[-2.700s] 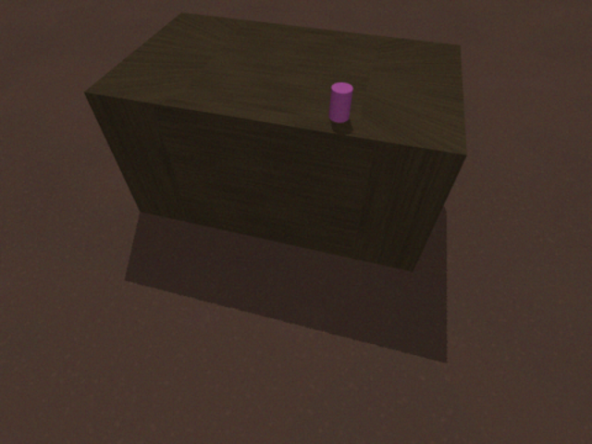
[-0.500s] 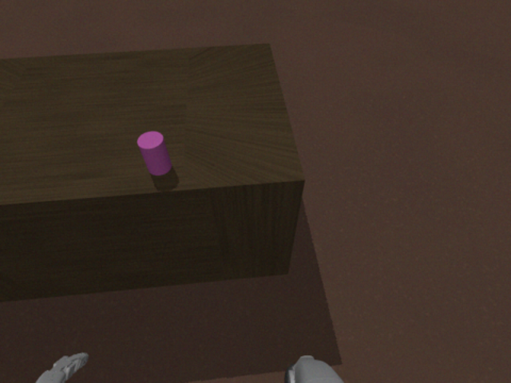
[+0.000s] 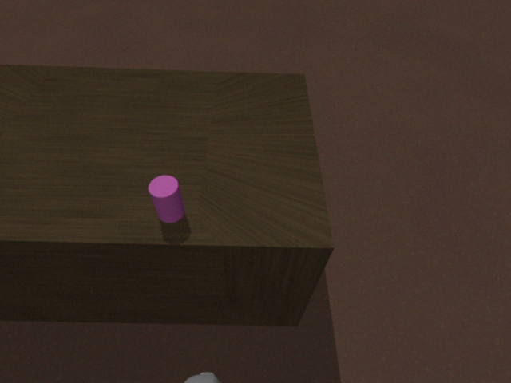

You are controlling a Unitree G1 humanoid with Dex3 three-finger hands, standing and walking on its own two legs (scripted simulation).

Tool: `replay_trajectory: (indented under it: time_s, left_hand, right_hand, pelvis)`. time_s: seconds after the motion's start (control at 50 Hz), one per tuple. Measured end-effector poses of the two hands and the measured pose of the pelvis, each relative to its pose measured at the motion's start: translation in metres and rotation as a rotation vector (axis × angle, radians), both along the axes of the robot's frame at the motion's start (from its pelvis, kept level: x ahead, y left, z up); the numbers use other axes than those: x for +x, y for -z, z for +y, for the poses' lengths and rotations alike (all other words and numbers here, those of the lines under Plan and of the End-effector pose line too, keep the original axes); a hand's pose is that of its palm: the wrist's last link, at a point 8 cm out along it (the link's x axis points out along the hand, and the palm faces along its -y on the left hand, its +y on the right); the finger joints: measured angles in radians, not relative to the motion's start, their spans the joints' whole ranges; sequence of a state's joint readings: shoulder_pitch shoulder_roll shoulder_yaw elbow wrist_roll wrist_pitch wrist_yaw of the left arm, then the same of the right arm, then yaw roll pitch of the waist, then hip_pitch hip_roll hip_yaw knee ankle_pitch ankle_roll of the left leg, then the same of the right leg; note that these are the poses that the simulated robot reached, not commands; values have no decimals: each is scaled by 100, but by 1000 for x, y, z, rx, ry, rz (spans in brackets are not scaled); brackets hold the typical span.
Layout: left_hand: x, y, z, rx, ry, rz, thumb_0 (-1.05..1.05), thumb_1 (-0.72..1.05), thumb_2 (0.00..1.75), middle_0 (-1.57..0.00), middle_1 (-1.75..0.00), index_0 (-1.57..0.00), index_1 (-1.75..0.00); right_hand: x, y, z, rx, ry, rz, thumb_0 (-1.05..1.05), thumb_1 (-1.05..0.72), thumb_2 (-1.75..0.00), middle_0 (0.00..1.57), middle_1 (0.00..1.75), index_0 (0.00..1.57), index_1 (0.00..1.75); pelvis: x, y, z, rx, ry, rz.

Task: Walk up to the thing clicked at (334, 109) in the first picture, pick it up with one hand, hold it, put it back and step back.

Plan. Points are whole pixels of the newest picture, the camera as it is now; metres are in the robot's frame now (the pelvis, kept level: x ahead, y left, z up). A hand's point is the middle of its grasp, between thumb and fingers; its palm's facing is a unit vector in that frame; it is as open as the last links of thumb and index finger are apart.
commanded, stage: walk up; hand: left
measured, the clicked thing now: (167, 199) +0.50 +0.23 -0.11
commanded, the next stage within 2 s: none
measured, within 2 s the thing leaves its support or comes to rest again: neither
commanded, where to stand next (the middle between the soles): +0.12 +0.02 m, yaw +1 degrees
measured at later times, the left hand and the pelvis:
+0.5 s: hand out of the picture +0.11 +0.26 -0.14, palm faces -0.04 -0.91 -0.42, open 7.4 cm; pelvis +0.04 -0.01 +0.00, yaw -1 degrees
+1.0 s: hand out of the picture +0.13 +0.26 -0.14, palm faces +0.00 -0.95 -0.32, open 7.4 cm; pelvis +0.05 +0.00 +0.02, yaw +1 degrees
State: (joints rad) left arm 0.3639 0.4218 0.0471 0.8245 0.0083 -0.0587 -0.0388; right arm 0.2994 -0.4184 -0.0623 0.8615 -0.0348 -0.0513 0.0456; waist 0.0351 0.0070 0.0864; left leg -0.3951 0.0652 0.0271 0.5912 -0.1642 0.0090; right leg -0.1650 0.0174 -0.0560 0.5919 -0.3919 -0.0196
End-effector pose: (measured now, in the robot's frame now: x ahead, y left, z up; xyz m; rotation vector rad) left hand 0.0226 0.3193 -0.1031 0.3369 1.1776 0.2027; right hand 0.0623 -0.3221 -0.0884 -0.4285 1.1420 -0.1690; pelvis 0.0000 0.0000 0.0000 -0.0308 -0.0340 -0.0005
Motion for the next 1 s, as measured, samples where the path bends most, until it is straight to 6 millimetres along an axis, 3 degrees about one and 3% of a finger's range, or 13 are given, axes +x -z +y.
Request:
replay_trajectory:
  time_s: [0.1,0.2,0.3,0.4,0.5,0.6,0.7,0.78,0.88,1.0]
  left_hand:
    - [27,15,6,-22,3,47,1,90,90,-20,-30,-21,-30]
    - [58,12,4,-42,23,24,1,90,90,-20,-30,-21,-30]
    - [76,9,2,-14,21,6,0,90,90,-21,-30,-21,-30]
    - [80,6,-6,48,11,2,0,90,90,-20,-30,-21,-30]
    - [82,-6,-16,63,20,-1,0,90,90,-21,-30,-21,-30]
    - [97,-6,-12,55,31,-32,0,90,90,-21,-30,-21,-30]
    - [110,-4,-14,13,19,-63,0,90,90,-21,-30,-21,-30]
    - [116,-1,-17,-20,25,-68,0,90,90,-21,-30,-21,-30]
    - [116,0,-20,-47,14,-51,0,90,90,-21,-30,-21,-30]
    - [105,0,-18,-46,-19,2,0,90,90,-21,-30,-21,-30]
  right_hand:
    - [42,-9,26,4,-11,-76,0,-91,-90,21,30,20,30]
    - [63,-18,38,19,-10,-106,0,-91,-90,21,30,20,30]
    - [76,-6,34,32,-9,-99,0,-91,-90,21,30,21,30]
    - [85,21,19,74,21,-94,0,-91,-90,21,30,20,30]
    - [81,35,20,116,45,-44,0,-91,-90,21,30,20,30]
    - [62,40,23,110,49,23,0,-91,-90,21,30,20,30]
    - [37,30,27,89,65,76,0,-91,-90,21,30,20,30]
    - [28,20,26,72,80,85,0,-91,-90,21,30,20,30]
    - [28,12,25,59,82,95,0,-91,-90,21,30,20,30]
    - [45,9,24,59,68,90,0,-91,-90,21,30,20,30]
  pelvis:
    - [20,-1,13,7,8,-11]
    - [34,-9,15,7,5,-13]
    - [43,-5,10,23,11,-15]
    - [45,8,-2,20,13,-27]
    - [44,4,-6,42,9,-17]
    - [39,3,-1,46,-11,-2]
    - [37,-3,3,48,-7,-16]
    - [39,-8,4,40,-6,-18]
    - [42,-13,5,32,-10,-14]
    - [48,-18,3,28,-18,-7]
